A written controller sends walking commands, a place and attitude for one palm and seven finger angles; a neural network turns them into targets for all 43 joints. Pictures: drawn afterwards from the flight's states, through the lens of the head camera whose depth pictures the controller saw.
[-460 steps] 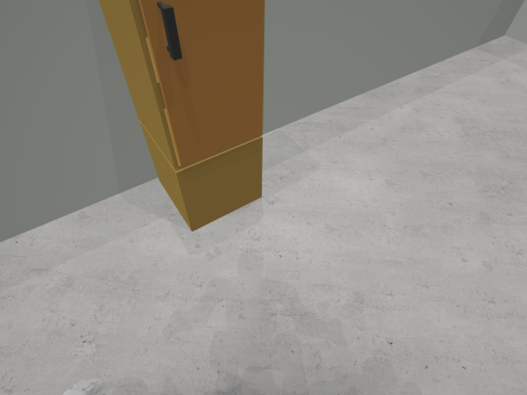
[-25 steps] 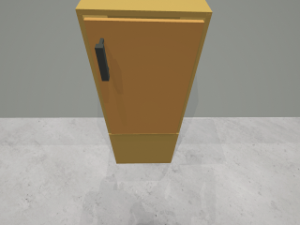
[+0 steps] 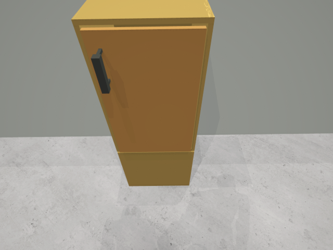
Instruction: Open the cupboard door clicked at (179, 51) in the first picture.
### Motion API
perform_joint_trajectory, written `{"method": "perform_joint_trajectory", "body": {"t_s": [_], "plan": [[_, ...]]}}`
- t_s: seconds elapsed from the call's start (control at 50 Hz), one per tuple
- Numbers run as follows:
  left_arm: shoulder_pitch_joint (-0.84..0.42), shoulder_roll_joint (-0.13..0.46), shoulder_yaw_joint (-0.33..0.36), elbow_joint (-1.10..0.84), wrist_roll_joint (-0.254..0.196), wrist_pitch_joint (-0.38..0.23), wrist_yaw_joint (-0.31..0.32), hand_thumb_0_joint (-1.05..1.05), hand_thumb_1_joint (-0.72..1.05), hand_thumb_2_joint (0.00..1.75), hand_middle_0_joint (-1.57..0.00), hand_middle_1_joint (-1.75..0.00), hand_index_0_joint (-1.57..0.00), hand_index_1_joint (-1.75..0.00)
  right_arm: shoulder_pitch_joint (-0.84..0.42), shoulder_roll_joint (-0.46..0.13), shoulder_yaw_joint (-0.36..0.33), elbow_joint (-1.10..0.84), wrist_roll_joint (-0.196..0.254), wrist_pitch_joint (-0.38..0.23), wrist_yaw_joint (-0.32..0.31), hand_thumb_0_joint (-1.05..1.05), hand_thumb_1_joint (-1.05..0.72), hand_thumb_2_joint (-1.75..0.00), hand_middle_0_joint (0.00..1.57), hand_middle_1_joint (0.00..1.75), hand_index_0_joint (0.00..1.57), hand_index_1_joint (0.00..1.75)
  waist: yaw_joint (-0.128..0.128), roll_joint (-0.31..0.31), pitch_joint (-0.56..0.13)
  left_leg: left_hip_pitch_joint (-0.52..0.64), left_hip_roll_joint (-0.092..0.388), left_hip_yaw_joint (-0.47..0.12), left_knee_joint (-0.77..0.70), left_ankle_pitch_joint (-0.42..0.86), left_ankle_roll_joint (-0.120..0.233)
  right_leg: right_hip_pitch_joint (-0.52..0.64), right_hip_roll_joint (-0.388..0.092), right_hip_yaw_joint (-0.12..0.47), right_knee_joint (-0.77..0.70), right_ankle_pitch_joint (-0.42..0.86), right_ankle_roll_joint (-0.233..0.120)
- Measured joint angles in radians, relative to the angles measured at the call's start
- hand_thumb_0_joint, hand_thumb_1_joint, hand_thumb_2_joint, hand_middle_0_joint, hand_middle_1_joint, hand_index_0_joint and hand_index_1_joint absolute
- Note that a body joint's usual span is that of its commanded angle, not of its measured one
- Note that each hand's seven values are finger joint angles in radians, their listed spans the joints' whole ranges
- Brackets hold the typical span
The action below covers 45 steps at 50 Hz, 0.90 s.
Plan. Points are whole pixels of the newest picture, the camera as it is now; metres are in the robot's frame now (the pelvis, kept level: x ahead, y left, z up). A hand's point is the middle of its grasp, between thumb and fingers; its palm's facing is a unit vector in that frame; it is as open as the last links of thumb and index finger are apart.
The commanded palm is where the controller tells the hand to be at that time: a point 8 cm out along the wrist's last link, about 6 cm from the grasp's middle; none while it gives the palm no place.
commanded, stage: come to a stop and stand still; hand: left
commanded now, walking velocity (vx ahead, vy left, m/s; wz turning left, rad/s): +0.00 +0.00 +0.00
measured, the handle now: (103, 71) +0.58 +0.23 +0.13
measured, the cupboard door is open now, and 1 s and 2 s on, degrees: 0 0 0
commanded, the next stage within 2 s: look again from close up in 0.06 s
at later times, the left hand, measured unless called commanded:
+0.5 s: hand out of the picture +0.00 +0.21 -0.18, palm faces +0.02 -0.98 -0.20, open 7.4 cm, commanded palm none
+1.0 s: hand out of the picture +0.02 +0.22 -0.19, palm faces -0.02 -0.98 -0.19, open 7.4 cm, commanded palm none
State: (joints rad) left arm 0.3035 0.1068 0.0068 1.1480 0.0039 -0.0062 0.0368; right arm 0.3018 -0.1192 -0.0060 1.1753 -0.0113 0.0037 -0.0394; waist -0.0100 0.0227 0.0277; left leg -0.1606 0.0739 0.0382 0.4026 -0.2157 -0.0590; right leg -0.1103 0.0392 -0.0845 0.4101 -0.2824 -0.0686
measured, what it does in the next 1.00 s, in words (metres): shifts its weight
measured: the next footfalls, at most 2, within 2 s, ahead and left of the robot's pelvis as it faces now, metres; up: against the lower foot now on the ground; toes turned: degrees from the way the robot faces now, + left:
none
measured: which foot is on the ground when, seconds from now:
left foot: down 0.00-1.00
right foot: down 0.00-1.00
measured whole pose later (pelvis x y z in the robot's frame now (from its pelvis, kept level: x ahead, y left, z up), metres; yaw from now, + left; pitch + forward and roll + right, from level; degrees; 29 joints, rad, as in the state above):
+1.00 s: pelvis +0.02 +0.05 -0.01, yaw -1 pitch +2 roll +1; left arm 0.29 0.16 0.01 1.09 0.03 0.01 0.02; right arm 0.34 -0.13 0.00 1.09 -0.02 -0.02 -0.04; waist -0.02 -0.01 0.02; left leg -0.23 -0.05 0.06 0.54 -0.33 0.06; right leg -0.22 -0.04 -0.05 0.57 -0.38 -0.02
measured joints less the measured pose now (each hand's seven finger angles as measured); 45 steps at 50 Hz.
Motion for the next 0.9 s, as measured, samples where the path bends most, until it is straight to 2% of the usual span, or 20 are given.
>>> {"method": "perform_joint_trajectory", "body": {"t_s": [0.16,0.2,0.26,0.3,0.34,0.38,0.48,0.68,0.82,0.9], "plan": [[0.017,-0.018,-0.001,0.006,0.001,-0.002,0.001,0.0,0.91,0.9,-0.2,-0.3,-0.2,-0.3,-0.005,-0.003,0.0,-0.003,0.001,-0.003,-0.006,0.0,-0.91,-0.89,0.19,0.3,0.2,0.3,0.007,-0.008,0.004,0.002,0.003,-0.005,0.004,-0.007,-0.004,0.006,0.003,-0.005,-0.001,-0.006,-0.003],[0.022,-0.026,-0.002,-0.005,0.011,-0.025,0.016,0.0,0.91,0.9,-0.2,-0.3,-0.2,-0.3,-0.016,-0.011,-0.001,-0.025,0.003,0.002,0.001,0.0,-0.91,-0.89,0.19,0.3,0.2,0.3,0.016,-0.001,0.006,-0.059,0.005,-0.012,0.129,-0.054,0.017,-0.013,0.01,0.0,0.0,0.001,0.006],[0.038,-0.03,-0.007,-0.034,0.022,-0.046,0.019,0.0,0.91,0.9,-0.2,-0.3,-0.2,-0.3,-0.034,-0.034,-0.01,-0.079,0.004,0.007,0.003,0.01,-0.93,-0.89,0.2,0.3,0.2,0.3,0.014,0.009,0.018,-0.126,-0.012,-0.023,0.281,-0.118,0.054,-0.041,0.014,0.011,0.019,0.005,0.005],[0.044,-0.025,-0.009,-0.047,0.025,-0.043,0.017,0.0,0.91,0.9,-0.2,-0.3,-0.2,-0.3,-0.038,-0.046,-0.014,-0.109,0.006,-0.002,0.006,0.01,-0.93,-0.89,0.2,0.3,0.2,0.3,0.013,0.012,0.016,-0.122,-0.026,-0.016,0.259,-0.125,0.063,-0.055,0.014,0.017,0.043,-0.004,0.006],[0.045,-0.015,-0.009,-0.055,0.023,-0.034,0.016,0.0,0.91,0.9,-0.2,-0.3,-0.2,-0.3,-0.036,-0.053,-0.014,-0.13,0.005,-0.015,0.006,0.01,-0.93,-0.89,0.19,0.3,0.2,0.3,0.006,0.022,0.008,-0.088,-0.033,-0.012,0.173,-0.085,0.069,-0.068,0.017,0.011,0.081,-0.025,0.015],[0.029,0.004,-0.006,-0.053,0.018,-0.018,0.015,0.0,0.91,0.9,-0.2,-0.3,-0.2,-0.3,-0.04,-0.047,-0.011,-0.13,0.0,-0.02,-0.001,0.01,-0.94,-0.89,0.19,0.3,0.2,0.3,0.007,0.003,0.006,-0.08,-0.049,-0.007,0.172,-0.106,0.075,-0.073,0.0,0.014,0.111,-0.043,0.027],[0.003,0.037,-0.003,-0.067,0.016,0.0,0.008,0.0,0.91,0.9,-0.2,-0.3,-0.2,-0.3,-0.028,-0.048,0.005,-0.132,-0.006,-0.024,-0.001,0.01,-0.95,-0.89,0.19,0.3,0.2,0.3,0.021,-0.014,-0.017,-0.062,-0.079,0.013,0.14,-0.09,0.096,-0.067,-0.031,0.032,0.099,-0.034,0.05],[-0.02,0.07,-0.009,-0.076,0.016,0.003,-0.002,0.0,0.91,0.9,-0.2,-0.29,-0.2,-0.3,-0.013,-0.047,0.026,-0.114,-0.006,-0.031,0.008,0.01,-0.94,-0.89,0.2,0.3,0.2,0.3,0.014,-0.025,-0.012,-0.047,-0.114,0.035,0.067,-0.053,0.122,-0.076,-0.064,0.054,0.071,-0.015,0.077],[-0.025,0.065,-0.011,-0.061,0.016,0.005,-0.004,0.0,0.91,0.9,-0.2,-0.29,-0.2,-0.3,-0.006,-0.033,0.032,-0.086,-0.005,-0.035,0.009,0.0,-0.92,-0.89,0.2,0.3,0.2,0.3,0.01,-0.032,0.004,-0.041,-0.125,0.039,0.06,-0.057,0.131,-0.077,-0.075,0.058,0.078,-0.025,0.084],[-0.019,0.061,-0.006,-0.055,0.025,0.014,-0.011,0.0,0.91,0.9,-0.2,-0.29,-0.2,-0.3,0.008,-0.019,0.024,-0.082,-0.009,-0.03,0.007,0.0,-0.92,-0.89,0.2,0.3,0.2,0.3,0.002,-0.043,0.0,-0.049,-0.134,0.037,0.084,-0.08,0.134,-0.095,-0.083,0.055,0.131,-0.069,0.06]]}}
